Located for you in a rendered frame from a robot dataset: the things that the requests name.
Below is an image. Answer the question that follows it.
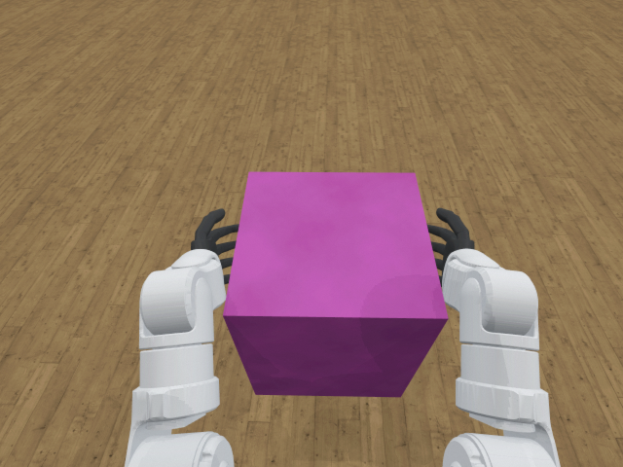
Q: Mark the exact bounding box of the right robot forearm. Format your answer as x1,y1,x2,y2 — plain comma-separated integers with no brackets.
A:
442,249,561,467

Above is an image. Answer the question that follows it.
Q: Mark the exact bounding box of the robot left upper arm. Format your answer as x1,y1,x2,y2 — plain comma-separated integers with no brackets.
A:
128,431,234,467

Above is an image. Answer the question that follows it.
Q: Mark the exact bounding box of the robot right upper arm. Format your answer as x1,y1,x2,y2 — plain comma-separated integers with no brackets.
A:
443,433,556,467

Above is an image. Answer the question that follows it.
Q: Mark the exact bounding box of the carton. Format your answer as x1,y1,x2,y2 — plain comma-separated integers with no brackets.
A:
223,172,449,397

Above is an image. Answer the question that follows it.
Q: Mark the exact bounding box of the left robot hand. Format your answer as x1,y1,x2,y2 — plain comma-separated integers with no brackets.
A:
191,208,239,285

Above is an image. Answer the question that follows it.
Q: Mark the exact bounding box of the right robot hand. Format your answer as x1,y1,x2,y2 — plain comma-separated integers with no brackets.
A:
427,208,475,287

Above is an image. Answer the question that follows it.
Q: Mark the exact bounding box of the left robot forearm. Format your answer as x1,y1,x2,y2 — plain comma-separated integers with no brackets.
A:
125,249,226,467

